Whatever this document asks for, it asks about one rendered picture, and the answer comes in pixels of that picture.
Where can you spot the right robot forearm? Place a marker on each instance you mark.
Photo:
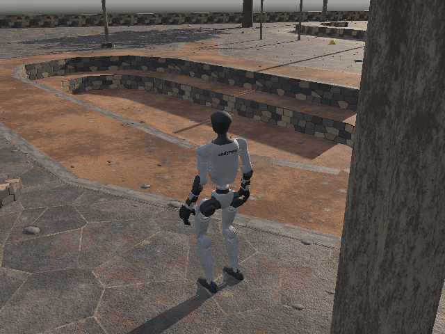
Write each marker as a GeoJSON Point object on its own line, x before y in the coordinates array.
{"type": "Point", "coordinates": [246, 180]}

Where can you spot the robot left upper arm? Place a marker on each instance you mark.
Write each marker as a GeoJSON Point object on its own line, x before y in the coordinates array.
{"type": "Point", "coordinates": [203, 152]}

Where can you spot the robot right hand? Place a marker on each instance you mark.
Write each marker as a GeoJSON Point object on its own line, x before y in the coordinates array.
{"type": "Point", "coordinates": [245, 193]}

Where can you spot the robot right upper arm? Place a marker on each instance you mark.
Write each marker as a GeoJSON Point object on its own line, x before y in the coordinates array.
{"type": "Point", "coordinates": [246, 167]}

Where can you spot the right robot foot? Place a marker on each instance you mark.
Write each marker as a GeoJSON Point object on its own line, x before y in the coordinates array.
{"type": "Point", "coordinates": [238, 275]}

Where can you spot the robot left hand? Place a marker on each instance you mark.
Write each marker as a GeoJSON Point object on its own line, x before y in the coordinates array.
{"type": "Point", "coordinates": [184, 214]}

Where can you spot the robot left thigh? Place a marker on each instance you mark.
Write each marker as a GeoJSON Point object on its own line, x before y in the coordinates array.
{"type": "Point", "coordinates": [205, 208]}

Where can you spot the left robot forearm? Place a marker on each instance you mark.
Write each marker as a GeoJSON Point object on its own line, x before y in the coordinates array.
{"type": "Point", "coordinates": [193, 195]}

